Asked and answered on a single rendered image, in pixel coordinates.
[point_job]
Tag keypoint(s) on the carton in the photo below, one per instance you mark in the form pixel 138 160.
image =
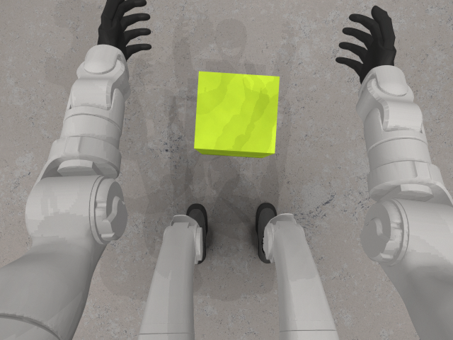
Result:
pixel 236 114

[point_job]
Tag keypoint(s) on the robot right hand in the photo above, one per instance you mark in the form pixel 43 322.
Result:
pixel 380 44

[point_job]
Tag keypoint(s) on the right robot shin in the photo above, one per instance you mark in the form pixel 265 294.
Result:
pixel 282 217

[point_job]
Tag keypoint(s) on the robot left forearm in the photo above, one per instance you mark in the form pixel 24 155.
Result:
pixel 92 125

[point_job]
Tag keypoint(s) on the robot right upper arm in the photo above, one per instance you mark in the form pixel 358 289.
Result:
pixel 413 242

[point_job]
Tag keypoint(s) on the robot left thigh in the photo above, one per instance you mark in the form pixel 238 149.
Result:
pixel 169 310

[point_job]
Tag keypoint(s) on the robot left hand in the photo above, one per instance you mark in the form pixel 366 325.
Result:
pixel 113 25

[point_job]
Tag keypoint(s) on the robot right forearm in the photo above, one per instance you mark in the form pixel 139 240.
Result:
pixel 397 147

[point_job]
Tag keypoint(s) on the robot left upper arm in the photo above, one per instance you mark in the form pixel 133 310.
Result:
pixel 71 219

